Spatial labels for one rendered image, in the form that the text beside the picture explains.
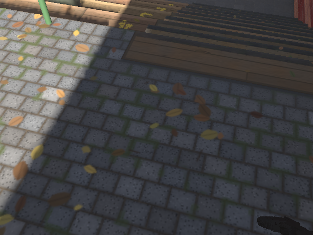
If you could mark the robot right hand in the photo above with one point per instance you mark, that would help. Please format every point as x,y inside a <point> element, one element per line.
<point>283,225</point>

